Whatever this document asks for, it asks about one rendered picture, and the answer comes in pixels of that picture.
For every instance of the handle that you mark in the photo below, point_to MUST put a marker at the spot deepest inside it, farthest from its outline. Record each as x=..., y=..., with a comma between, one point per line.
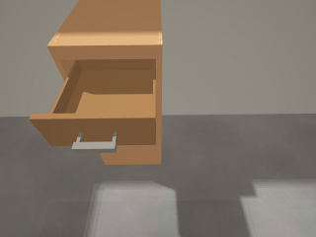
x=95, y=146

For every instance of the cabinet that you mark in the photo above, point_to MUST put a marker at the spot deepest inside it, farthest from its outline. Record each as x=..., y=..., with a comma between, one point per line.
x=115, y=29

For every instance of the drawer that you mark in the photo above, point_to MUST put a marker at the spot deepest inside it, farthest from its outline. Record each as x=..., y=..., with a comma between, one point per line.
x=100, y=97

